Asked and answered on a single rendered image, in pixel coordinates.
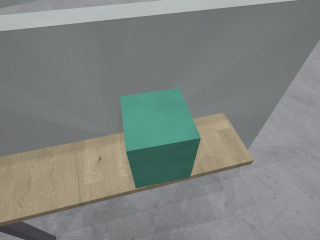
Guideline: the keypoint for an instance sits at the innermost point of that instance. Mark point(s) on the carton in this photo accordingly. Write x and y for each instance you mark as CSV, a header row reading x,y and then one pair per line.
x,y
161,138

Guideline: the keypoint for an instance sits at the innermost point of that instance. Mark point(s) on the table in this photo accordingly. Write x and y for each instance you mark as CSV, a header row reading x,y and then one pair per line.
x,y
49,180

